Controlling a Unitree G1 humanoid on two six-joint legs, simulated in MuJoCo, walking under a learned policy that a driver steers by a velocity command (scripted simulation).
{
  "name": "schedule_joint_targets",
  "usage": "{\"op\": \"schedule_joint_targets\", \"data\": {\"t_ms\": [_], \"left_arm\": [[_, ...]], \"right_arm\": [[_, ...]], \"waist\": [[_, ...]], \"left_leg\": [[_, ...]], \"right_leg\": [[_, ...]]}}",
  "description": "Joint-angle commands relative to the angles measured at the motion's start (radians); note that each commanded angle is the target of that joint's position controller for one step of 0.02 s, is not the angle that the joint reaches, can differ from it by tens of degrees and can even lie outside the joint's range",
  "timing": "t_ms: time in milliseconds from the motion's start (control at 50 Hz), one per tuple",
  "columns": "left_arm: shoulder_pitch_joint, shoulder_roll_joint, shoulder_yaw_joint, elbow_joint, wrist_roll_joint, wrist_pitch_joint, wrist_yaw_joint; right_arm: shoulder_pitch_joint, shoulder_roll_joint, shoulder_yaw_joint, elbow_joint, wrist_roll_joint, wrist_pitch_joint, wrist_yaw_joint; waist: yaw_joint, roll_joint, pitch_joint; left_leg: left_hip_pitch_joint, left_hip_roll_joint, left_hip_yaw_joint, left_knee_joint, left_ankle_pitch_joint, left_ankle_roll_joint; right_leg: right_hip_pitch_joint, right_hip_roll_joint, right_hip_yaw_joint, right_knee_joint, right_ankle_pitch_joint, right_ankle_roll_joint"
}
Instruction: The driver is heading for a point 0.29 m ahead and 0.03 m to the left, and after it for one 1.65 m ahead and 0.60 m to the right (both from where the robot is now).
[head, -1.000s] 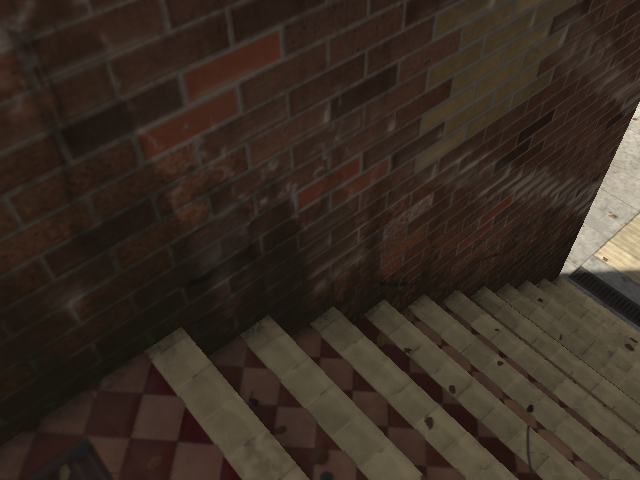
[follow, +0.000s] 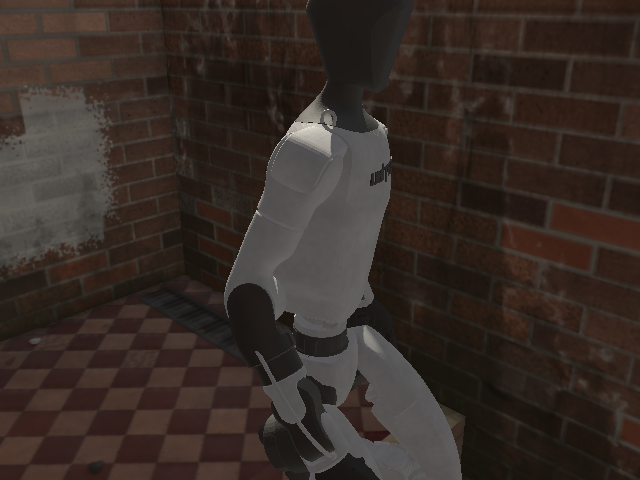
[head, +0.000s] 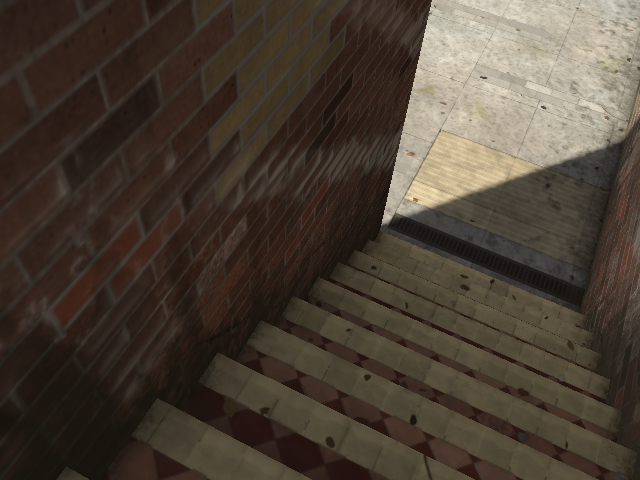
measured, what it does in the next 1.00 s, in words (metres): goes down, turning right: left foot 0.20 m lower, then left foot 0.34 m lower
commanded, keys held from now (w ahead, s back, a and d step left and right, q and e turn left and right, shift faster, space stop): w+e+shift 0.06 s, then w+shift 0.30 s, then w+e+shift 0.64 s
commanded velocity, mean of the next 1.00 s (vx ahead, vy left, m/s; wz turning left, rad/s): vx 0.98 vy -0.07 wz -0.68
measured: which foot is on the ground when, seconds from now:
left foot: up 0.00-0.32, down 0.34-0.82, up 0.84-0.96, down 0.98-1.00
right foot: down 0.00-0.34, up 0.36-1.00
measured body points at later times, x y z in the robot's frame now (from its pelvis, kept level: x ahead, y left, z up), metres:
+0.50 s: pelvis +0.41 +0.10 -0.22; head +0.39 +0.14 +0.23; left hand +0.59 +0.31 -0.35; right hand +0.22 -0.14 -0.32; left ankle +0.41 +0.22 -0.91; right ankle +0.36 -0.09 -0.74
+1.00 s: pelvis +0.76 -0.05 -0.53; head +0.81 -0.05 -0.08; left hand +0.88 +0.22 -0.66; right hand +0.73 -0.36 -0.62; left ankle +0.80 +0.08 -1.13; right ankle +0.79 -0.23 -1.23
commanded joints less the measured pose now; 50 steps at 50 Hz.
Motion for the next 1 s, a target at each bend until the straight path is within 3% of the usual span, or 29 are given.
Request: {"op": "schedule_joint_targets", "data": {"t_ms": [20,80,100,140,160,220,260,300,340,360,380,400,440,480,520,580,660,700,780,820,840,860,880,900,920,940,960,980,1000], "left_arm": [[-0.036,0.181,0.016,-0.052,-0.028,-0.044,0.000],[-0.161,0.069,-0.026,-0.103,-0.032,-0.051,0.047],[-0.095,0.048,-0.018,-0.073,-0.048,-0.057,0.067],[-0.049,0.092,0.009,-0.032,-0.032,-0.017,0.086],[-0.042,0.112,0.010,-0.052,-0.029,-0.008,0.097],[0.107,0.022,-0.009,-0.006,-0.025,0.053,0.137],[0.037,0.016,-0.017,0.018,-0.010,0.051,0.138],[-0.143,0.076,0.002,0.024,0.003,0.014,0.093],[-0.183,0.023,0.001,0.054,-0.057,-0.032,0.060],[-0.040,-0.107,-0.008,0.046,-0.024,-0.042,0.064],[0.130,-0.120,-0.012,-0.004,-0.048,-0.024,0.068],[0.104,-0.044,0.001,0.001,-0.057,0.002,0.080],[-0.055,0.010,0.015,-0.073,-0.088,0.073,0.071],[-0.094,0.023,0.007,-0.136,-0.083,0.115,0.066],[-0.144,-0.047,-0.006,-0.159,-0.046,0.098,0.084],[-0.230,-0.005,0.005,-0.223,0.008,0.066,0.031],[-0.281,-0.004,0.020,-0.219,-0.028,0.061,0.001],[-0.323,0.000,0.025,-0.255,0.005,0.066,-0.023],[-0.338,0.069,0.041,-0.183,-0.004,0.051,-0.035],[0.104,0.161,0.083,-0.011,-0.004,0.007,-0.018],[0.438,0.174,0.106,0.097,-0.017,-0.024,0.025],[0.492,0.126,0.081,0.130,-0.015,-0.035,0.042],[0.474,0.100,0.065,0.121,-0.004,-0.024,0.049],[0.331,0.200,0.113,0.104,-0.016,-0.001,0.060],[0.169,0.123,0.098,-0.002,-0.016,-0.027,0.065],[0.064,-0.003,0.060,-0.104,-0.020,-0.026,0.057],[-0.240,-0.002,0.038,-0.162,-0.021,-0.004,0.064],[-0.329,0.003,0.034,-0.161,0.048,0.012,0.065],[-0.308,-0.041,0.027,-0.164,-0.009,0.011,0.075]], "right_arm": [[-0.005,-0.067,-0.011,-0.192,0.012,-0.013,-0.021],[-0.078,-0.086,-0.005,-0.255,0.026,-0.006,-0.020],[-0.039,-0.103,-0.021,-0.213,-0.047,-0.002,-0.009],[0.196,-0.119,-0.070,-0.077,-0.011,0.000,0.035],[0.050,-0.165,-0.084,-0.111,0.021,-0.010,0.052],[-0.328,-0.077,-0.049,-0.210,-0.007,-0.018,0.089],[-0.130,-0.106,-0.075,-0.165,-0.004,0.002,0.082],[0.366,-0.283,-0.160,0.017,0.033,-0.003,0.096],[0.683,-0.251,-0.167,0.161,0.015,0.003,0.072],[0.722,-0.215,-0.127,0.223,-0.008,-0.017,0.095],[0.662,-0.258,-0.115,0.227,0.012,0.000,0.102],[0.603,-0.185,-0.099,0.224,-0.007,0.020,0.106],[0.283,-0.213,-0.113,0.189,0.018,0.027,0.058],[0.072,-0.145,-0.079,0.173,0.020,-0.014,-0.044],[0.030,-0.181,-0.085,0.153,-0.030,-0.038,-0.073],[0.151,-0.118,-0.080,0.150,-0.001,-0.033,-0.119],[0.253,-0.172,-0.112,0.148,0.014,0.009,-0.093],[0.313,-0.148,-0.129,0.206,0.043,0.020,-0.098],[0.385,-0.081,-0.141,0.244,0.040,0.009,-0.100],[0.104,-0.094,-0.146,0.175,0.015,0.012,-0.086],[-0.106,-0.173,-0.174,0.125,0.003,0.013,-0.069],[-0.224,-0.159,-0.174,0.093,-0.002,0.010,-0.065],[-0.164,-0.093,-0.150,-0.034,0.006,0.005,-0.069],[-0.089,-0.063,-0.133,-0.008,0.063,-0.014,-0.047],[-0.139,-0.151,-0.163,0.020,0.104,-0.021,-0.031],[-0.266,-0.229,-0.171,0.056,-0.020,-0.012,-0.038],[-0.075,-0.074,-0.151,0.059,-0.014,-0.010,-0.018],[0.410,-0.009,-0.151,0.288,-0.030,0.002,0.017],[0.517,-0.051,-0.174,0.302,0.032,-0.016,0.035]], "waist": [[-0.135,0.215,-0.023],[-0.187,0.141,0.139],[-0.141,0.142,0.025],[-0.130,-0.074,-0.145],[-0.079,-0.055,-0.065],[0.151,-0.014,0.066],[0.082,-0.137,0.061],[-0.186,-0.168,-0.094],[-0.358,0.101,0.008],[-0.225,0.492,0.011],[-0.105,0.635,-0.034],[-0.089,0.385,-0.070],[0.012,-0.105,0.027],[0.085,0.075,0.207],[0.067,0.168,0.169],[0.018,0.157,0.082],[-0.057,0.154,0.094],[-0.095,0.189,0.131],[-0.184,0.159,0.124],[0.069,0.020,0.064],[0.309,-0.172,0.077],[0.409,-0.406,0.100],[0.245,-0.342,-0.087],[0.143,-0.317,-0.207],[0.112,-0.205,-0.140],[0.227,0.085,0.021],[-0.039,0.003,-0.014],[-0.257,0.039,-0.133],[-0.270,-0.016,-0.090]], "left_leg": [[-0.518,0.041,0.012,-0.085,-0.027,-0.013],[-0.347,0.094,0.030,-0.823,0.496,0.020],[0.179,0.065,0.088,-1.136,0.977,0.032],[0.429,0.039,0.028,-1.033,1.271,0.006],[0.152,0.033,0.032,-1.186,1.282,0.028],[0.091,0.013,0.047,-1.753,1.350,0.020],[0.220,0.093,-0.024,-1.787,1.376,0.052],[0.593,0.052,0.078,-1.517,1.324,0.071],[0.743,0.174,0.035,-1.856,1.181,0.137],[1.004,0.202,-0.012,-1.404,1.417,0.152],[1.027,0.275,-0.354,-1.487,1.600,0.130],[0.970,0.294,-0.359,-1.583,1.268,0.156],[0.515,0.394,-0.525,-1.760,0.481,0.248],[0.058,0.347,-0.287,-1.696,0.405,0.179],[0.010,0.249,-0.121,-1.625,0.542,0.129],[0.104,0.151,0.130,-1.424,0.391,0.091],[0.157,0.196,0.212,-1.314,0.252,0.115],[0.427,0.270,0.118,-1.063,0.317,0.110],[0.677,0.285,0.105,-0.773,0.314,0.061],[0.166,0.158,0.333,-0.452,0.510,0.010],[-0.301,0.064,0.390,0.052,0.232,-0.025],[-0.496,-0.030,0.333,0.387,-0.124,-0.017],[-0.621,-0.059,0.106,0.033,-0.022,-0.024],[-0.453,0.003,0.050,-0.279,0.073,0.061],[-0.326,0.060,-0.092,-0.550,0.190,0.117],[-0.104,0.070,0.115,-0.802,-0.186,0.061],[0.279,0.063,0.172,-1.408,-0.275,0.126],[0.657,0.022,0.393,-0.965,0.211,0.056],[0.812,0.114,0.117,-1.081,0.517,0.061]], "right_leg": [[0.138,-0.538,0.753,-0.158,0.519,-0.366],[-0.297,-0.237,0.387,-0.119,0.360,-0.139],[-0.482,-0.102,0.249,-0.142,0.242,-0.097],[-0.283,-0.140,0.304,-0.064,0.216,-0.083],[-0.076,-0.153,0.282,0.014,0.115,-0.089],[0.159,-0.100,0.258,0.114,-0.094,-0.062],[0.176,-0.118,0.317,0.206,0.070,-0.073],[0.085,-0.112,0.283,0.576,0.327,-0.042],[-0.053,0.013,0.172,1.391,0.080,0.070],[-0.517,0.103,0.274,1.699,-0.602,0.092],[-0.663,0.114,0.397,1.724,-0.547,0.104],[-0.666,0.046,0.353,1.592,-0.401,0.098],[-0.636,-0.059,0.302,1.345,0.024,0.074],[-0.499,-0.175,0.312,0.931,0.408,0.118],[-0.401,-0.187,0.241,0.693,0.636,0.142],[-0.331,-0.165,0.162,0.266,1.096,0.131],[-0.209,-0.154,0.019,0.268,1.001,0.128],[-0.550,-0.195,0.139,0.256,1.031,0.086],[-0.759,-0.228,0.025,0.269,0.948,0.085],[0.084,-0.138,-0.134,0.044,0.833,0.006],[0.634,-0.123,-0.112,-0.033,0.909,-0.081],[0.709,-0.122,-0.050,-0.037,0.875,-0.110],[0.753,-0.195,0.519,-0.132,0.363,-0.209],[0.585,-0.282,0.886,-0.282,-0.199,-0.260],[0.345,-0.279,0.934,-0.192,-0.330,-0.225],[0.119,-0.119,0.217,-0.097,0.613,-0.030],[-0.133,-0.073,0.032,-0.123,0.754,0.069],[-0.341,-0.047,-0.003,0.063,0.933,0.007],[-0.625,-0.058,0.117,0.180,0.536,-0.013]]}}
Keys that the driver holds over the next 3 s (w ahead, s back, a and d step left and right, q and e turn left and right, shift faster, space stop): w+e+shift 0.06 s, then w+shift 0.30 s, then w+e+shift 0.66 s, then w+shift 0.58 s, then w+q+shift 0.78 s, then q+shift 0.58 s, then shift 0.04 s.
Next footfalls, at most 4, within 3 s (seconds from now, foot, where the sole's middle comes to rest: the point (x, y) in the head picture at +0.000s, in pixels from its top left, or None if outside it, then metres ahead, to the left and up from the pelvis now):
0.34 left None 0.45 0.22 -0.95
0.98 left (290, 369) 0.91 0.07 -1.29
1.10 right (395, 387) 0.89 -0.27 -1.34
1.32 left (307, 353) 0.96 0.02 -1.28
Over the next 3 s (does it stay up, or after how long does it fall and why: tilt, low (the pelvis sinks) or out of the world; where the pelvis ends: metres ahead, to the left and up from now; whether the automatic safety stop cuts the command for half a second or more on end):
stays up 3.43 -1.79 -1.96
